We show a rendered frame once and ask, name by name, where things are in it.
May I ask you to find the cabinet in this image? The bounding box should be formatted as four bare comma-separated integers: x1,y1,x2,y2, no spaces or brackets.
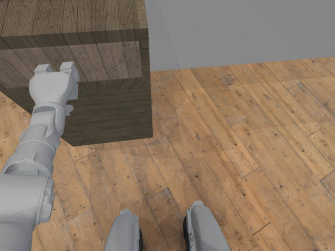
0,0,153,147

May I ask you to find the robot left upper arm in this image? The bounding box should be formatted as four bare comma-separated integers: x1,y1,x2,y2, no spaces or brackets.
0,174,55,251

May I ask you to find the robot right shin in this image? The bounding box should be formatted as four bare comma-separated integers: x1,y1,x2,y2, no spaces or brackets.
188,200,204,251

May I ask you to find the left robot thigh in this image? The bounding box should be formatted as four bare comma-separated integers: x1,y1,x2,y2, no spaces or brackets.
103,213,140,251

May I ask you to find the robot left hand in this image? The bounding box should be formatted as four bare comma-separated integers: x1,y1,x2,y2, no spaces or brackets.
29,61,80,116

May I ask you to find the robot left forearm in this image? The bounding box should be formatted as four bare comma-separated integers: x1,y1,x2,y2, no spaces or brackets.
0,102,66,178

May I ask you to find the drawer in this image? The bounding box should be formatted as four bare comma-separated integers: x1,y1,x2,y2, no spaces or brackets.
0,41,142,88

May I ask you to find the handle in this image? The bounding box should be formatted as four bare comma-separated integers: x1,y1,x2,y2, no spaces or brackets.
69,77,79,100

